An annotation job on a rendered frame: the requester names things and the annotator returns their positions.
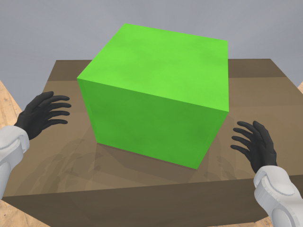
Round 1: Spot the robot left forearm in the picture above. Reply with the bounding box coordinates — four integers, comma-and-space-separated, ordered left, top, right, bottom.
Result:
0, 125, 29, 200

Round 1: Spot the robot right forearm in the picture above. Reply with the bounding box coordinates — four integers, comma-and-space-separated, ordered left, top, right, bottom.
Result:
253, 166, 303, 227

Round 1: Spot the carton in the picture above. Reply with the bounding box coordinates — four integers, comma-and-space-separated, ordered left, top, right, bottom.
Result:
77, 23, 229, 169

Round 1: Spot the pedestal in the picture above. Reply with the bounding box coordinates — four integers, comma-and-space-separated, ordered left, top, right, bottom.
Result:
1, 59, 303, 227

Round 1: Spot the robot left hand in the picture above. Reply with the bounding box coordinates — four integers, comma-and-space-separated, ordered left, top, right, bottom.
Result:
14, 91, 71, 140

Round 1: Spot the robot right hand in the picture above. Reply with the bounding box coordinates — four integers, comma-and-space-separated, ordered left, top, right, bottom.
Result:
231, 121, 277, 174

